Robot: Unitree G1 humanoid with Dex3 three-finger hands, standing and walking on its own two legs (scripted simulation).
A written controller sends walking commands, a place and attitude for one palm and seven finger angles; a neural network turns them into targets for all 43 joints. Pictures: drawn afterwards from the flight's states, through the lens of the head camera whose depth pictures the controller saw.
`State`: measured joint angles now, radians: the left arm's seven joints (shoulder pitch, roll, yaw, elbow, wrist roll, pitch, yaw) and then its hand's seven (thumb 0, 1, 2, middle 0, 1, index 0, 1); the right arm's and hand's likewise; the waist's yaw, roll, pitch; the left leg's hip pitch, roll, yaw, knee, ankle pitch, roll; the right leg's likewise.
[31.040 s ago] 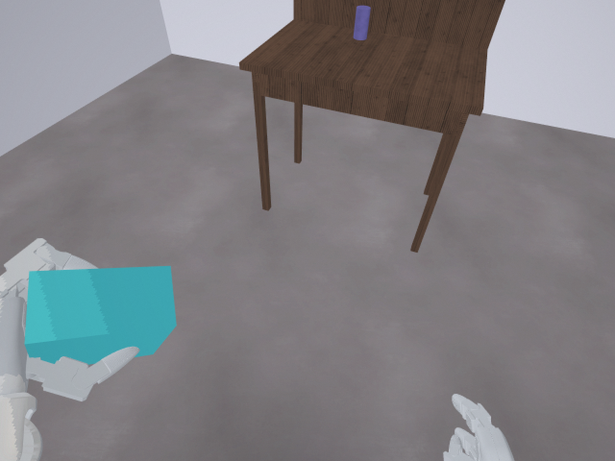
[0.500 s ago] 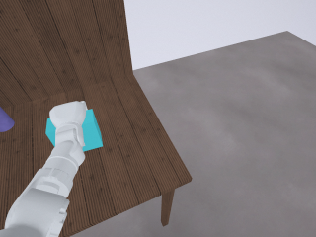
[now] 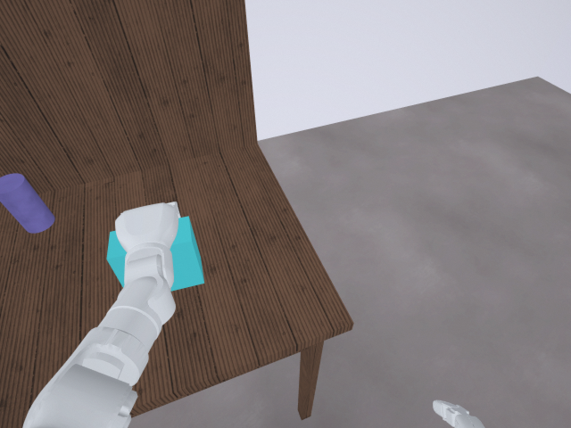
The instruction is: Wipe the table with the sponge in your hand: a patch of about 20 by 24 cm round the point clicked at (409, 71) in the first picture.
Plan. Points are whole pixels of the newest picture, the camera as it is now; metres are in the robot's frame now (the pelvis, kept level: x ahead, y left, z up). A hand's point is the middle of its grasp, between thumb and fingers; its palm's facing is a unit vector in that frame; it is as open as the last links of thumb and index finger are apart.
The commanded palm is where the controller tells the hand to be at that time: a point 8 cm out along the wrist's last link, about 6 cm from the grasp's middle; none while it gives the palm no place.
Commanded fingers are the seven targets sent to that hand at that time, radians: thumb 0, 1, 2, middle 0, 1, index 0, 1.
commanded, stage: wipe back along the middle lane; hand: left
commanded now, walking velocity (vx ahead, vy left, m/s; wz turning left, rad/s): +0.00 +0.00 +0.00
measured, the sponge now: (162, 265) +0.37 +0.24 -0.01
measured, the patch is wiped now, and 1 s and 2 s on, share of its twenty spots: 0.50 0.70 0.80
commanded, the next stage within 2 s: slide across to the third lane in 0.88 s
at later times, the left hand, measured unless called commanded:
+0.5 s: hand (168, 269) +0.34 +0.21 +0.03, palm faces -0.02 -0.05 -1.00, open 10.2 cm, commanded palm +0.29 +0.19 +0.06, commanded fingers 0.00 0.10 1.30 -1.20 -1.60 -1.20 -1.60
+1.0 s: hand (172, 297) +0.29 +0.19 +0.03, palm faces -0.01 -0.06 -1.00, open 10.2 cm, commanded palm +0.25 +0.17 +0.07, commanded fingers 0.00 0.10 1.30 -1.20 -1.60 -1.20 -1.60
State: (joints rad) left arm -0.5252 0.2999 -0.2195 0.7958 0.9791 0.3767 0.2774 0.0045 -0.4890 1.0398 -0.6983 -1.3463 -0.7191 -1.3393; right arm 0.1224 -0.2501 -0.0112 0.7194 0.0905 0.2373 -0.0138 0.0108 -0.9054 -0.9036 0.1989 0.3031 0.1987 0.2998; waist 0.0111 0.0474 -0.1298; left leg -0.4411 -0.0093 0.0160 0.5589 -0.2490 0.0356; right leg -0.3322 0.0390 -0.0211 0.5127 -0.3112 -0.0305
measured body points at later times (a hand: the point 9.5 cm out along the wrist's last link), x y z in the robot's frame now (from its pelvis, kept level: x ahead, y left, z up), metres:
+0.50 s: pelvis +0.01 +0.00 +0.00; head +0.00 -0.02 +0.45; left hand +0.34 +0.21 +0.08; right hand +0.21 -0.23 -0.10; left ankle +0.02 +0.10 -0.73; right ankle -0.04 -0.10 -0.73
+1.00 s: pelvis +0.00 -0.01 +0.00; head -0.03 -0.05 +0.45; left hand +0.29 +0.19 +0.08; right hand +0.22 -0.23 -0.09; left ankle +0.02 +0.10 -0.73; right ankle -0.04 -0.10 -0.73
